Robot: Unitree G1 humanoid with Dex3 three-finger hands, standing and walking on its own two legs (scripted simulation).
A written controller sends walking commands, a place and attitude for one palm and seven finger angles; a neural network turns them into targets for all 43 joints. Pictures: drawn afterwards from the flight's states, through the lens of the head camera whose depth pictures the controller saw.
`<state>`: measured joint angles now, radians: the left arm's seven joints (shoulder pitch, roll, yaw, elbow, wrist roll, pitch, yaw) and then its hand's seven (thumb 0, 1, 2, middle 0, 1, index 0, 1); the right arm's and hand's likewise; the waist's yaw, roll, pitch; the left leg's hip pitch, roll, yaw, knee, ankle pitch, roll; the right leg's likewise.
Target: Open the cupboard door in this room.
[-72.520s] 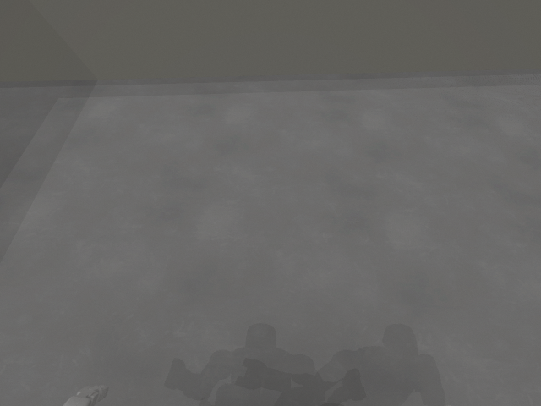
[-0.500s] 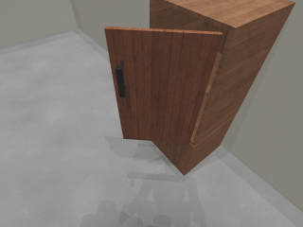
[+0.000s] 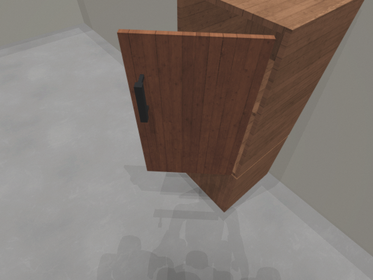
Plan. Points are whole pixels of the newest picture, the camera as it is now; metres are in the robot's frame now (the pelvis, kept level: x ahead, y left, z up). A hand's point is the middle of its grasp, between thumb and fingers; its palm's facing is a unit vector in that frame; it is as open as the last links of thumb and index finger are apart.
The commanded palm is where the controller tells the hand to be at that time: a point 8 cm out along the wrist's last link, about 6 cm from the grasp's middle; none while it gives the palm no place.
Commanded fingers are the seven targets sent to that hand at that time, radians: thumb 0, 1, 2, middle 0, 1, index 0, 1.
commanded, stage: come to a stop and stand still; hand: left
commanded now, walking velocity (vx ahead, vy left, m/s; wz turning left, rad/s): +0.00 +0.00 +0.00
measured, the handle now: (143, 98) +0.55 +0.16 +0.06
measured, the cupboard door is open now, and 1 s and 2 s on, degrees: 47 47 47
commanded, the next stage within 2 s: look again from close up in 1.16 s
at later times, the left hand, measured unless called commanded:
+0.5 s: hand out of the picture +0.01 +0.14 -0.18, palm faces +0.01 -0.98 -0.19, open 7.3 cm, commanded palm none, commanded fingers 0.00 0.90 0.90 -0.20 -0.30 -0.20 -0.30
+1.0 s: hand out of the picture +0.02 +0.11 -0.17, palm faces +0.03 -0.98 -0.19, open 7.3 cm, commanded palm none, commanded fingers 0.00 0.90 0.90 -0.20 -0.30 -0.20 -0.30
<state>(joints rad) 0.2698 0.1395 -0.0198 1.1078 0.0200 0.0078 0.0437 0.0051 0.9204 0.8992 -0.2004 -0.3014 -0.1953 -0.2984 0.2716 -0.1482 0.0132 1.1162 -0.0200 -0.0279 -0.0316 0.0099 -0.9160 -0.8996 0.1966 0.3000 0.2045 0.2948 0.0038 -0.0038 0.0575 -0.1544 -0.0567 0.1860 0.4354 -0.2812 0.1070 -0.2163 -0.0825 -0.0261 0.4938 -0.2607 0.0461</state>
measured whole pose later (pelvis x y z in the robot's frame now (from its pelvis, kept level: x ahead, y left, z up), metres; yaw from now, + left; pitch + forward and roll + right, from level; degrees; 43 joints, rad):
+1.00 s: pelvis +0.03 -0.06 +0.00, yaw +1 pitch +0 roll +0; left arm 0.27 0.16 -0.01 1.12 0.02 -0.02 0.04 0.01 0.92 0.90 -0.20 -0.30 -0.20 -0.30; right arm 0.25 -0.14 0.01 1.16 -0.02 -0.03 -0.04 0.01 -0.92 -0.90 0.20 0.30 0.20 0.29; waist 0.01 -0.01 0.04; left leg -0.11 0.01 0.14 0.41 -0.29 0.02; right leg -0.16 -0.01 -0.07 0.44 -0.28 -0.02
